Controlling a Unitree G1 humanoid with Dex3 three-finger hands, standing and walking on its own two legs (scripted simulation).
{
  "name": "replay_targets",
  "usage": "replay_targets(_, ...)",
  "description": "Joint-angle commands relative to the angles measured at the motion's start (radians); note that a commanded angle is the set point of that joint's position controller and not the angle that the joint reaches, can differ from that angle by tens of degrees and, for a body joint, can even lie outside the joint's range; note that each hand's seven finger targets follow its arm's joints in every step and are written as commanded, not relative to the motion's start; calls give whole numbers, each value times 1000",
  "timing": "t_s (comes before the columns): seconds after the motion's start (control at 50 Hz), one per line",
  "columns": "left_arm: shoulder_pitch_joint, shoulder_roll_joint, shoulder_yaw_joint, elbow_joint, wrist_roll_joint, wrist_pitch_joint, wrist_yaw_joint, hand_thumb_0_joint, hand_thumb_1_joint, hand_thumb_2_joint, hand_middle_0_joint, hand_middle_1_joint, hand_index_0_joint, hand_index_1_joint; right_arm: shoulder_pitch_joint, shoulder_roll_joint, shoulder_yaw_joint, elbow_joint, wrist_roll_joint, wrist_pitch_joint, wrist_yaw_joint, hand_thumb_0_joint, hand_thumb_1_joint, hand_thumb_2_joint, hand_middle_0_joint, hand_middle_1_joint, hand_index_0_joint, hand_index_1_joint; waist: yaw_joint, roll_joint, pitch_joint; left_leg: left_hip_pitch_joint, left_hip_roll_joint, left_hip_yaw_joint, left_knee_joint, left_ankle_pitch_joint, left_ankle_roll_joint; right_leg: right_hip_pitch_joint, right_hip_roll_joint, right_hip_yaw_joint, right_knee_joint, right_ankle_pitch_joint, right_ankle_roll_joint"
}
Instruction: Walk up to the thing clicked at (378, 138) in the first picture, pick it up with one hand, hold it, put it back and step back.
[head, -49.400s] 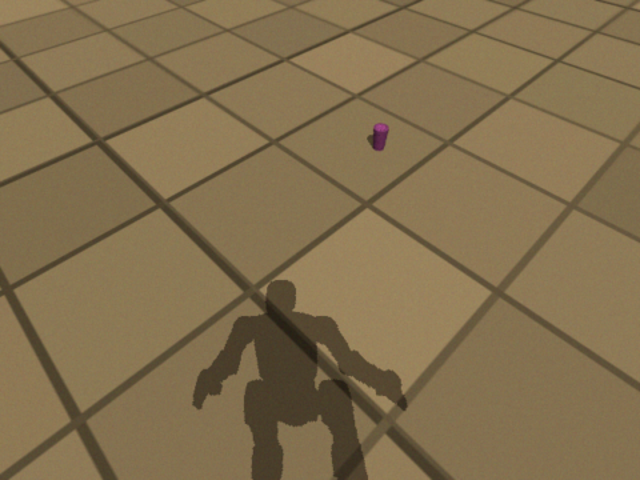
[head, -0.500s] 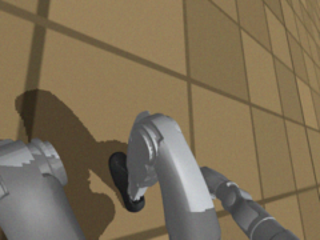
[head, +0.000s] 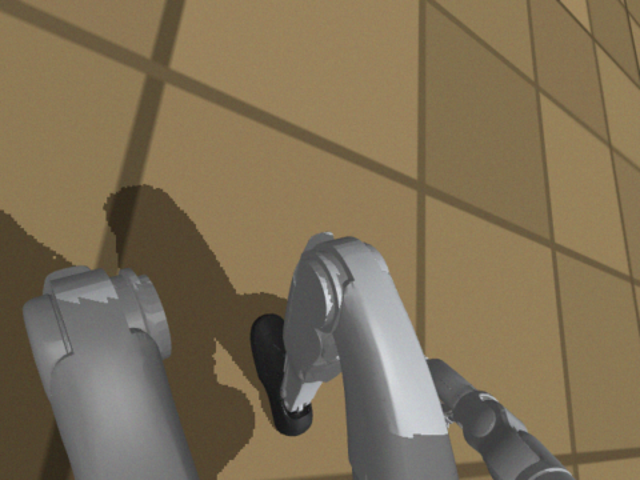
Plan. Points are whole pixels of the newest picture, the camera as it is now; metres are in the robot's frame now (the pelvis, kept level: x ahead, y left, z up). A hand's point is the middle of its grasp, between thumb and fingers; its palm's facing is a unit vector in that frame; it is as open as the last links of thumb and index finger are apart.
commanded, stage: settle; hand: left
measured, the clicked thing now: out of the picture +0.45 +0.40 -0.17
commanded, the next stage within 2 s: lift in 1.22 s
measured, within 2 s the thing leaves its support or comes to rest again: neither
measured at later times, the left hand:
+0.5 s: hand out of the picture +0.42 +0.41 -0.02, palm faces +0.59 -0.81 -0.05, open 5.9 cm
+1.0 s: hand out of the picture +0.43 +0.39 +0.03, palm faces +0.58 -0.81 -0.04, open 6.2 cm
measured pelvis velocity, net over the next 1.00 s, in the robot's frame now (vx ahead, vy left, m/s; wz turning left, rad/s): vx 0.02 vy -0.02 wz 0.14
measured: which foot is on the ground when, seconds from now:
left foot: down 0.00-1.00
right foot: down 0.00-1.00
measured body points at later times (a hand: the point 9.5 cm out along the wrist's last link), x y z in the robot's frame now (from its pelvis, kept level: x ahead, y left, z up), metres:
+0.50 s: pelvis +0.01 -0.01 +0.03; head +0.21 +0.13 +0.41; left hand +0.38 +0.45 -0.02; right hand +0.16 -0.26 -0.05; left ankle +0.08 +0.12 -0.26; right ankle +0.14 -0.13 -0.26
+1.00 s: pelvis +0.02 -0.02 +0.06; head +0.23 +0.09 +0.44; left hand +0.39 +0.43 +0.03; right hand +0.17 -0.28 -0.05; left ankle +0.08 +0.12 -0.26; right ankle +0.14 -0.14 -0.26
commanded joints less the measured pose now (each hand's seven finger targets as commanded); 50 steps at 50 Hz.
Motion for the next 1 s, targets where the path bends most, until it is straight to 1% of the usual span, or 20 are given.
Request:
replay_targets(0.0, -270, 201, -17, -312, -33, -32, -26, 0, 344, 1311, -1304, -1454, -1344, -1437, 101, -339, -171, -17, 32, 1, -20, 0, -873, -892, 200, 300, 200, 300, -58, 684, -654, 500, 63, 106, -403, 158, -34, 173, 15, -85, -135, 171, -80)
replay_targets(0.08, -283, 158, -19, -376, -45, 25, -33, 0, 371, 1310, -1320, -1466, -1363, -1445, 149, -319, -213, -10, 65, -3, -20, 0, -871, -890, 200, 300, 200, 300, -33, 663, -692, 496, 54, 123, -420, 161, -29, 153, 6, -65, -141, 167, -84)
replay_targets(0.2, -326, 123, -34, -438, -39, 87, -40, 0, 375, 1307, -1302, -1462, -1347, -1440, 194, -288, -270, 11, 102, -7, -24, 0, -869, -889, 200, 300, 200, 300, -4, 626, -721, 462, 39, 158, -455, 68, -16, 119, -6, -31, -180, 88, -90)
replay_targets(0.22, -276, 115, -20, -376, -39, 101, -40, 0, 397, 1313, -1316, -1473, -1363, -1447, 202, -276, -265, 13, 108, -4, -23, 0, -869, -888, 200, 300, 200, 300, -1, 612, -717, 462, 37, 156, -467, 52, -17, 115, -10, -30, -183, 68, -89)
replay_targets(0.26, -347, 105, -38, -475, -45, 101, -44, 0, 401, 1302, -1292, -1456, -1337, -1432, 207, -278, -294, 15, 115, -9, -27, 0, -866, -888, 200, 300, 200, 300, 8, 631, -754, 475, 33, 169, -479, 26, -15, 110, -12, -20, -193, 51, -92)
replay_targets(0.3, -287, 99, -18, -420, -42, 120, -43, 0, 399, 1293, -1300, -1455, -1346, -1430, 227, -258, -293, 23, 122, -8, -30, 0, -868, -888, 200, 300, 200, 300, 19, 602, -778, 480, 29, 180, -481, 55, -13, 127, -17, -9, -206, 65, -91)
replay_targets(0.32, -359, 116, -29, -506, -44, 115, -44, 0, 401, 1293, -1296, -1449, -1341, -1426, 231, -261, -307, 28, 124, -10, -32, 0, -865, -888, 200, 300, 200, 300, 24, 628, -795, 478, 26, 193, -482, 60, -13, 129, -17, -2, -205, 65, -94)
replay_targets(0.36, -268, 108, 0, -433, -48, 131, -46, 0, 390, 1302, -1301, -1463, -1344, -1441, 244, -243, -307, 33, 133, -9, -36, 0, -870, -889, 200, 300, 200, 300, 42, 595, -821, 488, 23, 202, -487, 94, -9, 157, -20, 7, -223, 83, -92)
replay_targets(0.38, -286, 80, -13, -441, -53, 134, -50, 0, 382, 1293, -1299, -1454, -1342, -1432, 255, -243, -310, 34, 136, -9, -36, 0, -870, -890, 200, 300, 200, 300, 31, 592, -822, 492, 22, 203, -490, 114, -11, 154, -24, 8, -220, 99, -92)
replay_targets(0.42, -300, 99, 5, -492, -57, 132, -57, 0, 401, 1300, -1300, -1463, -1344, -1440, 267, -240, -325, 44, 143, -8, -42, 0, -870, -890, 200, 300, 200, 300, 52, 622, -871, 537, 22, 205, -507, 150, -14, 153, -29, 16, -215, 119, -96)
replay_targets(0.56, -315, 97, 40, -504, -65, 145, -69, 0, 362, 1281, -1253, -1426, -1290, -1408, 314, -212, -347, 74, 155, -13, -53, 0, -874, -892, 200, 300, 200, 300, 60, 576, -931, 522, 14, 240, -504, 199, -3, 223, -35, 43, -250, 153, -90)
replay_targets(0.58, -290, 68, 21, -457, -61, 153, -75, 0, 337, 1278, -1254, -1430, -1292, -1412, 311, -208, -348, 72, 157, -15, -53, 0, -876, -893, 200, 300, 200, 300, 45, 557, -917, 508, 14, 239, -508, 196, -2, 231, -36, 42, -257, 151, -88)
replay_targets(0.64, -324, 103, 46, -517, -63, 152, -82, 0, 315, 1279, -1254, -1432, -1294, -1414, 316, -203, -362, 75, 162, -18, -60, 0, -877, -893, 200, 300, 200, 300, 70, 559, -943, 509, 10, 259, -518, 177, 1, 243, -37, 55, -277, 134, -89)
replay_targets(0.72, -269, 44, 34, -435, -65, 177, -95, 0, 276, 1267, -1224, -1414, -1261, -1400, 319, -193, -370, 81, 167, -27, -64, 0, -882, -895, 200, 300, 200, 300, 60, 509, -923, 483, 11, 266, -516, 190, 7, 264, -38, 61, -296, 148, -83)
replay_targets(0.78, -305, 114, 81, -510, -60, 174, -87, 0, 271, 1282, -1240, -1431, -1278, -1416, 332, -187, -377, 85, 169, -27, -69, 0, -880, -894, 200, 300, 200, 300, 95, 519, -989, 500, 11, 277, -519, 222, 8, 312, -40, 74, -300, 172, -81)
replay_targets(0.82, -314, 61, 53, -519, -62, 183, -91, 0, 295, 1289, -1255, -1439, -1294, -1423, 330, -178, -384, 75, 171, -32, -69, 0, -878, -893, 200, 300, 200, 300, 83, 501, -1002, 483, 8, 284, -517, 227, 12, 333, -40, 78, -306, 186, -80)
replay_targets(0.84, -282, 38, 50, -465, -59, 190, -91, 0, 287, 1293, -1251, -1439, -1289, -1425, 337, -180, -387, 87, 173, -34, -70, 0, -878, -894, 200, 300, 200, 300, 75, 487, -956, 481, 10, 279, -527, 207, 11, 297, -41, 72, -309, 161, -81)
replay_targets(0.9, -303, 85, 77, -517, -51, 186, -85, 0, 294, 1291, -1228, -1424, -1267, -1409, 338, -183, -395, 89, 173, -36, -75, 0, -877, -894, 200, 300, 200, 300, 93, 510, -978, 513, 12, 282, -538, 202, 8, 290, -39, 73, -320, 148, -84)
replay_targets(0.96, -324, 38, 48, -516, -49, 192, -84, 0, 291, 1295, -1250, -1439, -1291, -1422, 332, -175, -399, 83, 174, -41, -76, 0, -881, -894, 200, 300, 200, 300, 77, 518, -975, 512, 9, 282, -556, 181, 7, 287, -43, 71, -323, 132, -86)
replay_targets(0.98, -313, 49, 59, -513, -49, 193, -82, 0, 285, 1290, -1239, -1428, -1278, -1412, 335, -174, -402, 84, 175, -43, -76, 0, -876, -893, 200, 300, 200, 300, 83, 507, -977, 509, 9, 286, -556, 174, 9, 294, -41, 74, -335, 127, -84)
